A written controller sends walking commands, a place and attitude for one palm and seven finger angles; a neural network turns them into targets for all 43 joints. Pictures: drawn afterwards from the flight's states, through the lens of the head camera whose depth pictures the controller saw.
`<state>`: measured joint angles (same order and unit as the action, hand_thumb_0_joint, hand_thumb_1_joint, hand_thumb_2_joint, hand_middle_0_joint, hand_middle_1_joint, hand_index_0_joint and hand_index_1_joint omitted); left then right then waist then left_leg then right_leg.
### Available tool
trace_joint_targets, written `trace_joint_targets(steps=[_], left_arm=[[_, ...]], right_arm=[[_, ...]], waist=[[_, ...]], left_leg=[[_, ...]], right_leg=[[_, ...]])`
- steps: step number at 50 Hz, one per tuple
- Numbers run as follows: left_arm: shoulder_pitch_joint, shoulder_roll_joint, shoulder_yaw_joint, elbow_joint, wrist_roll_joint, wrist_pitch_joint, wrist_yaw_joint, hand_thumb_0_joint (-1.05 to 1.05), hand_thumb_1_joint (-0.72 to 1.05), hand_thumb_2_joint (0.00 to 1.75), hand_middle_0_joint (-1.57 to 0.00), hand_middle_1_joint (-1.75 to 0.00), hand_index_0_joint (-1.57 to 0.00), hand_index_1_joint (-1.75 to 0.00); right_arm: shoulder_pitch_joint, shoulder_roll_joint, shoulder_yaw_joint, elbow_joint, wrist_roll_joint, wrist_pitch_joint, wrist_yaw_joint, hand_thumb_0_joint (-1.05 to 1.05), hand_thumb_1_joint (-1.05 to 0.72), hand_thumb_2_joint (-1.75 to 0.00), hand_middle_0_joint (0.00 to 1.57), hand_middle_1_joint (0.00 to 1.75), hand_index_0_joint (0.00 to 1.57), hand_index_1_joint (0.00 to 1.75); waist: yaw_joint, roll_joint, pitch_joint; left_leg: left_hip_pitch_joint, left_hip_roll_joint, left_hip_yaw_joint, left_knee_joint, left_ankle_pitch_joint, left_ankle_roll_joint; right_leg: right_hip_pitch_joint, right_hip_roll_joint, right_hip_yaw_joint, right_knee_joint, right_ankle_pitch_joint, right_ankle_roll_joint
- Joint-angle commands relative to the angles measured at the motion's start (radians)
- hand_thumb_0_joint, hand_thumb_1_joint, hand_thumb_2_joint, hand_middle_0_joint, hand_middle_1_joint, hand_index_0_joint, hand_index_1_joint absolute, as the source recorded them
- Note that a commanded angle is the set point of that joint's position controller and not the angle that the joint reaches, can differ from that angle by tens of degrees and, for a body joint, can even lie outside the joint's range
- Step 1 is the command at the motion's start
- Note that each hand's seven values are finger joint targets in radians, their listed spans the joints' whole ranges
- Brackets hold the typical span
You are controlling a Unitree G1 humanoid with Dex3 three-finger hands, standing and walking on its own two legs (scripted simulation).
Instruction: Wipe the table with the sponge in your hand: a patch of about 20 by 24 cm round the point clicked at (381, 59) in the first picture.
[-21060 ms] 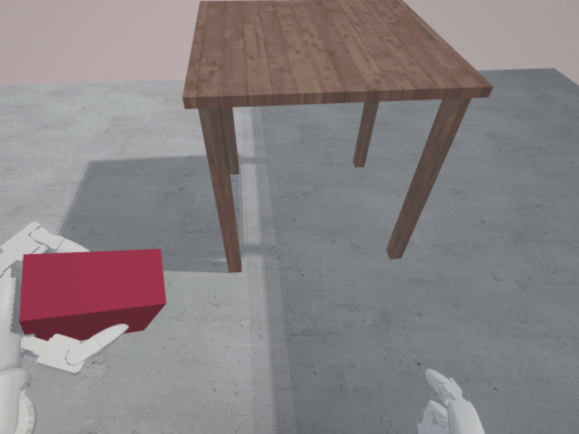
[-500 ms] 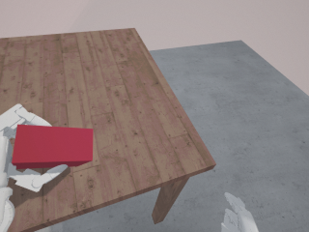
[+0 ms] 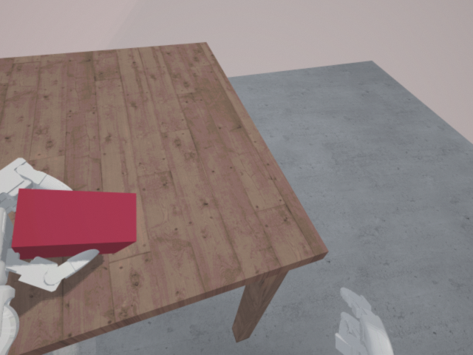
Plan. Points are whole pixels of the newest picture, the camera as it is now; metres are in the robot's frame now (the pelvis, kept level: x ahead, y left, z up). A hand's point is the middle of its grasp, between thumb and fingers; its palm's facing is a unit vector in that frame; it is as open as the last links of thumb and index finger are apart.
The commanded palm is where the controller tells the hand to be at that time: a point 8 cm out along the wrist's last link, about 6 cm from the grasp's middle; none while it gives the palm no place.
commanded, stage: shuffle to correct the standing spot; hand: left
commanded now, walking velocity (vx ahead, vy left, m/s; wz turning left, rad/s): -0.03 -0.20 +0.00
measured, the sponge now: (92, 226) +0.23 +0.22 +0.14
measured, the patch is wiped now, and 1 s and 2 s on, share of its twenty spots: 0.00 0.00 0.00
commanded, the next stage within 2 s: come to a stop and stand still in 0.46 s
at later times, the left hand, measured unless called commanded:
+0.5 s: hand (126, 237) +0.22 +0.17 +0.16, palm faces +0.35 -0.86 -0.38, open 10.1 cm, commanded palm +0.16 +0.20 +0.18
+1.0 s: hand (62, 204) +0.24 +0.25 +0.17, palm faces +0.46 -0.76 -0.46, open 10.1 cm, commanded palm +0.16 +0.24 +0.18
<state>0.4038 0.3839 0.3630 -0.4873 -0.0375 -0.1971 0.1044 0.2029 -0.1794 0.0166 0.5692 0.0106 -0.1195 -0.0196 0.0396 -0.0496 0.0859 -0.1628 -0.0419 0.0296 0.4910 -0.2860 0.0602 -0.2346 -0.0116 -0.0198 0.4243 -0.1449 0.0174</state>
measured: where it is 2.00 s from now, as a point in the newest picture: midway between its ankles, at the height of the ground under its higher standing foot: outside the picture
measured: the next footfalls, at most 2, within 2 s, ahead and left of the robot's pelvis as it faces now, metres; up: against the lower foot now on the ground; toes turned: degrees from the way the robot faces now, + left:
none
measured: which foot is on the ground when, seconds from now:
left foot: down 0.00-1.00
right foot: down 0.00-1.00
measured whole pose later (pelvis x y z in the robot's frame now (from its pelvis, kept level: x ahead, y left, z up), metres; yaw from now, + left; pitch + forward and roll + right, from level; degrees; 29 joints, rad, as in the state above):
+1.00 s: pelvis +0.00 -0.04 +0.00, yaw -1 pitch +0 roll -1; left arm 0.29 0.46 0.45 -0.29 -0.05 -0.20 0.11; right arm 0.21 -0.22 0.00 0.58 0.02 -0.13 -0.02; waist 0.05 0.01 0.07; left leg -0.21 0.02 0.02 0.46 -0.26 0.00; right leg -0.27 0.05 -0.03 0.36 -0.10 -0.04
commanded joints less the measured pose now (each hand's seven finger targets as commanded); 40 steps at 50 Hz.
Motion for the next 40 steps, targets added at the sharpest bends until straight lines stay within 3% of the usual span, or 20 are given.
trace_joint_targets(steps=[1, 4, 8, 12, 13, 14, 17, 19, 21, 25, 27, 29, 32, 33, 36, 40], left_arm=[[-0.114, 0.131, 0.074, -0.215, -0.013, -0.062, 0.01, 0.0, 0.1, 1.3, -1.2, -1.6, -1.2, -1.6], [-0.114, 0.126, 0.066, -0.238, -0.013, -0.059, 0.007, 0.0, 0.1, 1.3, -1.2, -1.6, -1.2, -1.6], [-0.095, 0.136, 0.08, -0.27, -0.018, -0.057, 0.011, 0.0, 0.1, 1.3, -1.2, -1.6, -1.2, -1.6], [-0.041, 0.176, 0.13, -0.273, -0.032, -0.049, 0.02, 0.0, 0.1, 1.3, -1.2, -1.6, -1.2, -1.6], [-0.038, 0.147, 0.108, -0.271, -0.039, -0.049, 0.016, 0.0, 0.1, 1.3, -1.2, -1.6, -1.2, -1.6], [-0.037, 0.171, 0.126, -0.271, -0.041, -0.048, 0.017, 0.0, 0.1, 1.3, -1.2, -1.6, -1.2, -1.6], [-0.028, 0.166, 0.122, -0.267, -0.046, -0.035, 0.022, 0.0, 0.1, 1.3, -1.2, -1.6, -1.2, -1.6], [-0.034, 0.16, 0.114, -0.242, -0.048, -0.024, 0.02, 0.0, 0.1, 1.3, -1.2, -1.6, -1.2, -1.6], [-0.046, 0.166, 0.112, -0.25, -0.051, -0.013, 0.02, 0.0, 0.1, 1.3, -1.2, -1.6, -1.2, -1.6], [-0.034, 0.172, 0.111, -0.277, -0.058, 0.006, 0.033, 0.0, 0.1, 1.3, -1.2, -1.6, -1.2, -1.6], [-0.005, 0.196, 0.131, -0.296, -0.059, 0.012, 0.046, 0.0, 0.1, 1.3, -1.2, -1.6, -1.2, -1.6], [0.021, 0.188, 0.132, -0.292, -0.058, 0.008, 0.048, 0.0, 0.1, 1.3, -1.2, -1.6, -1.2, -1.6], [0.057, 0.2, 0.15, -0.27, -0.046, 0.007, 0.069, 0.0, 0.1, 1.3, -1.2, -1.6, -1.2, -1.6], [0.065, 0.178, 0.133, -0.255, -0.044, 0.009, 0.07, 0.0, 0.1, 1.3, -1.2, -1.6, -1.2, -1.6], [0.085, 0.183, 0.137, -0.233, -0.035, 0.013, 0.069, 0.0, 0.1, 1.3, -1.2, -1.6, -1.2, -1.6], [0.075, 0.167, 0.113, -0.211, -0.028, 0.019, 0.064, 0.0, 0.1, 1.3, -1.2, -1.6, -1.2, -1.6]], right_arm=[[-0.074, -0.147, -0.072, -0.161, 0.008, -0.042, -0.004, 0.0, -0.9, -0.9, 0.2, 0.3, 0.2, 0.3], [-0.079, -0.145, -0.072, -0.167, 0.007, -0.036, 0.005, 0.0, -0.9, -0.9, 0.2, 0.3, 0.2, 0.3], [-0.091, -0.14, -0.071, -0.175, 0.007, -0.033, 0.012, 0.0, -0.9, -0.9, 0.2, 0.3, 0.2, 0.3], [-0.09, -0.14, -0.076, -0.175, 0.015, -0.03, 0.01, 0.0, -0.9, -0.9, 0.2, 0.3, 0.2, 0.3], [-0.079, -0.141, -0.076, -0.175, 0.012, -0.026, 0.008, 0.0, -0.9, -0.9, 0.2, 0.3, 0.2, 0.3], [-0.078, -0.145, -0.08, -0.175, 0.01, -0.025, 0.005, 0.0, -0.9, -0.9, 0.2, 0.3, 0.2, 0.3], [-0.094, -0.142, -0.075, -0.171, 0.015, -0.022, -0.005, 0.0, -0.9, -0.9, 0.2, 0.3, 0.2, 0.3], [-0.078, -0.146, -0.075, -0.171, 0.011, -0.015, -0.009, 0.0, -0.9, -0.9, 0.2, 0.3, 0.2, 0.3], [-0.069, -0.146, -0.08, -0.17, 0.014, -0.012, -0.012, 0.0, -0.9, -0.9, 0.2, 0.3, 0.2, 0.3], [-0.064, -0.147, -0.078, -0.169, 0.018, -0.007, -0.019, 0.0, -0.9, -0.9, 0.2, 0.3, 0.2, 0.3], [-0.08, -0.15, -0.077, -0.164, 0.021, -0.004, -0.023, 0.0, -0.9, -0.9, 0.2, 0.3, 0.2, 0.3], [-0.084, -0.15, -0.076, -0.168, 0.015, -0.001, -0.026, 0.0, -0.9, -0.9, 0.2, 0.3, 0.2, 0.3], [-0.096, -0.148, -0.068, -0.153, 0.024, 0.005, -0.026, 0.0, -0.9, -0.9, 0.2, 0.3, 0.2, 0.3], [-0.088, -0.141, -0.064, -0.153, 0.022, 0.009, -0.026, 0.0, -0.9, -0.9, 0.2, 0.3, 0.2, 0.3], [-0.08, -0.145, -0.063, -0.149, 0.022, 0.014, -0.027, 0.0, -0.9, -0.9, 0.2, 0.3, 0.2, 0.3], [-0.088, -0.149, -0.055, -0.147, 0.022, 0.023, -0.034, 0.0, -0.9, -0.9, 0.2, 0.3, 0.2, 0.3]], waist=[[-0.016, 0.143, -0.163], [-0.016, 0.178, -0.155], [-0.015, 0.169, -0.166], [-0.018, 0.103, -0.183], [-0.021, 0.105, -0.182], [-0.021, 0.108, -0.183], [-0.024, 0.117, -0.155], [-0.022, 0.084, -0.151], [-0.024, 0.018, -0.171], [-0.029, -0.013, -0.205], [-0.03, 0.028, -0.229], [-0.025, 0.067, -0.235], [-0.023, 0.095, -0.233], [-0.023, 0.067, -0.228], [-0.02, 0.006, -0.225], [-0.018, 0.019, -0.208]], left_leg=[[-0.068, 0.206, -0.135, -0.145, 0.351, -0.081], [-0.063, 0.23, -0.146, -0.149, 0.342, -0.068], [-0.084, 0.229, -0.139, -0.114, 0.305, -0.056], [-0.096, 0.195, -0.118, -0.075, 0.171, -0.043], [-0.095, 0.188, -0.115, -0.07, 0.133, -0.039], [-0.1, 0.186, -0.112, -0.066, 0.093, -0.034], [-0.099, 0.173, -0.095, -0.075, -0.039, -0.024], [-0.121, 0.163, -0.085, -0.057, -0.091, -0.018], [-0.093, 0.128, -0.055, -0.003, -0.092, -0.022], [-0.055, 0.104, -0.023, 0.026, -0.069, -0.024], [-0.032, 0.115, -0.028, 0.003, -0.012, -0.024], [-0.051, 0.139, -0.037, -0.019, 0.027, -0.018], [-0.083, 0.112, -0.029, 0.002, 0.037, -0.022], [-0.102, 0.104, -0.026, 0.017, 0.027, -0.022], [-0.12, 0.088, -0.03, 0.028, 0.041, -0.022], [-0.074, 0.101, -0.045, -0.037, 0.06, -0.015]], right_leg=[[0.136, -0.025, 0.015, 0.053, 0.11, -0.033], [0.108, -0.015, -0.004, 0.057, 0.022, -0.031], [0.135, -0.021, -0.001, 0.033, 0.064, -0.035], [0.135, -0.038, 0.064, -0.005, 0.112, -0.053], [0.122, -0.045, 0.074, -0.011, 0.106, -0.058], [0.111, -0.05, 0.093, -0.018, 0.09, -0.057], [0.038, -0.051, 0.132, -0.059, -0.031, -0.055], [0.031, -0.057, 0.151, -0.092, -0.11, -0.048], [0.008, -0.087, 0.195, -0.144, -0.157, -0.055], [-0.001, -0.119, 0.211, -0.195, -0.195, -0.052], [0.022, -0.117, 0.198, -0.174, -0.116, -0.045], [0.057, -0.104, 0.175, -0.147, -0.059, -0.015], [0.114, -0.137, 0.223, -0.186, -0.025, 0.02], [0.131, -0.15, 0.232, -0.206, -0.039, 0.029], [0.169, -0.173, 0.249, -0.239, 0.018, 0.041], [0.131, -0.147, 0.205, -0.236, -0.026, 0.045]])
